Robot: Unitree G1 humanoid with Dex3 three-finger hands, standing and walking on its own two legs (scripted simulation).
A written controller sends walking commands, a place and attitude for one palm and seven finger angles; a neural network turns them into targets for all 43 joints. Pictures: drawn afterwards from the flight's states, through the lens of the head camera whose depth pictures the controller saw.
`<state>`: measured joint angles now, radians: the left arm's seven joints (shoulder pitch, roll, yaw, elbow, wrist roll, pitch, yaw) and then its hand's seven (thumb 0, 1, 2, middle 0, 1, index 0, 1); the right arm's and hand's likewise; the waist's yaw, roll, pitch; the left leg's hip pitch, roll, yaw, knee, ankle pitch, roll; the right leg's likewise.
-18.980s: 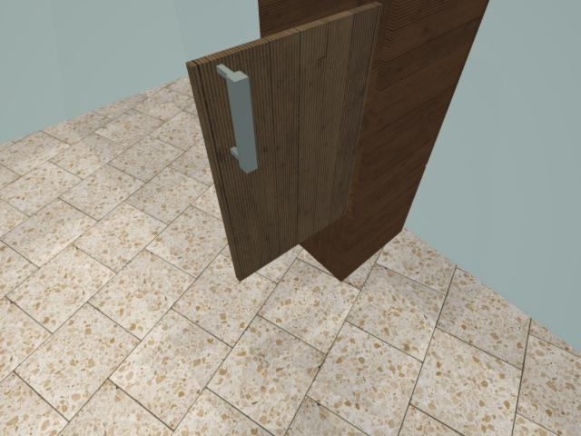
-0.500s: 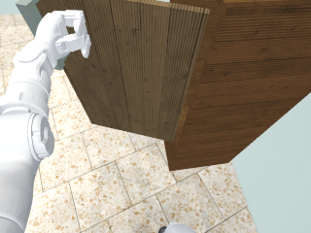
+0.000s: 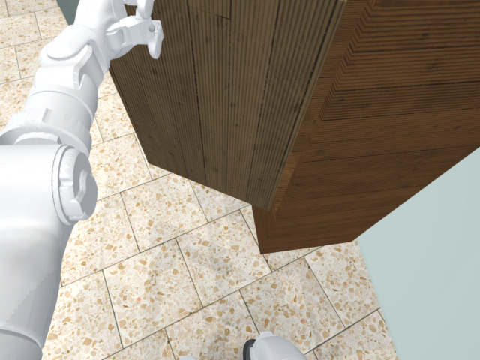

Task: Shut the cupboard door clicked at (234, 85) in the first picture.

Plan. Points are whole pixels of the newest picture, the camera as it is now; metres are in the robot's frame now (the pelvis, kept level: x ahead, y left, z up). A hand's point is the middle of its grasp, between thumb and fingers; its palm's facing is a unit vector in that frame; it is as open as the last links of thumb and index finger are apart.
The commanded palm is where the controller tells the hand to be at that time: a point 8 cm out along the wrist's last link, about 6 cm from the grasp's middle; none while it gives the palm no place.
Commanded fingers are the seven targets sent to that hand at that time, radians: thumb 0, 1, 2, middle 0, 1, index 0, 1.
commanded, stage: pull the fist back off the door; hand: left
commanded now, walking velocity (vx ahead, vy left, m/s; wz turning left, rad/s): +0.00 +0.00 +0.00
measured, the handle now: (86, 9) +0.62 +0.14 +0.18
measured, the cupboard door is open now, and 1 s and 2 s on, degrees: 59 55 55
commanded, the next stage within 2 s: draw the hand back to the body in 0.84 s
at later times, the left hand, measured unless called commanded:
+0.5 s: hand (157, 40) +0.53 +0.04 +0.20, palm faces -0.05 -1.00 -0.01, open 3.1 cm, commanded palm +0.48 +0.09 +0.19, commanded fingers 0.00 0.90 0.90 -1.30 -1.50 -1.30 -1.50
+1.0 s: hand (162, 69) +0.46 +0.03 +0.20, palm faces -0.06 -1.00 -0.01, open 3.1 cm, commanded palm +0.43 +0.10 +0.19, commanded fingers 0.00 0.90 0.90 -1.30 -1.50 -1.30 -1.50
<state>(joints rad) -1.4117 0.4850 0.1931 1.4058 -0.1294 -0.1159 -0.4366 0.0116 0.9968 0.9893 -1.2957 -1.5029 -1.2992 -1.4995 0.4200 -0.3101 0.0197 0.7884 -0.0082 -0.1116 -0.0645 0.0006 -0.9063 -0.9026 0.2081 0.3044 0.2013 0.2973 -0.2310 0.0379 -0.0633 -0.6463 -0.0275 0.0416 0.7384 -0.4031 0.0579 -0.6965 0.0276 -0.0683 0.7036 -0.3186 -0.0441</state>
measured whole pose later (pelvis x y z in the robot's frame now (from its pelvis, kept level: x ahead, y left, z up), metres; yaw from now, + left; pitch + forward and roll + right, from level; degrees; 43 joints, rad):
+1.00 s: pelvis -0.03 -0.02 +0.02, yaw -1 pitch +7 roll +0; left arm -1.07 0.20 0.19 1.16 -0.10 -0.19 0.04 0.01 0.90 0.90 -1.30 -1.50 -1.30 -1.50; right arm 0.31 -0.26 0.03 0.70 0.03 -0.12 0.00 0.00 -0.91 -0.90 0.20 0.30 0.20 0.30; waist -0.12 0.04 -0.05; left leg -0.40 -0.03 0.05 0.58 -0.30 0.04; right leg -0.46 0.04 -0.05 0.58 -0.23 -0.06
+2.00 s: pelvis +0.00 +0.01 +0.03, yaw +0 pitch -4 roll -1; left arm 0.29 0.32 0.22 -0.29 -0.07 -0.06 0.07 0.01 0.89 0.90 -0.66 -0.80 -0.66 -0.80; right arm 0.22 -0.22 0.04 0.63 0.01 0.03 -0.04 0.01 -0.91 -0.90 0.21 0.30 0.20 0.30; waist 0.04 0.10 0.01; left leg -0.04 -0.05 0.03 0.39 -0.28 0.07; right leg -0.10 0.02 -0.06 0.37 -0.20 -0.02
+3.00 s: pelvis -0.02 +0.03 +0.02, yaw -2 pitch +1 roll -1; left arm 0.55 0.43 0.40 -0.45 -0.05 -0.17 0.11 0.01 0.89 0.90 -0.21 -0.30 -0.21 -0.30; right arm 0.20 -0.26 -0.04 0.56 0.02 0.04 -0.08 0.01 -0.91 -0.90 0.20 0.30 0.20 0.30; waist -0.01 0.04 -0.01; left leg -0.24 -0.06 0.08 0.54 -0.31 0.09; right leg -0.32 0.01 -0.01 0.54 -0.23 0.00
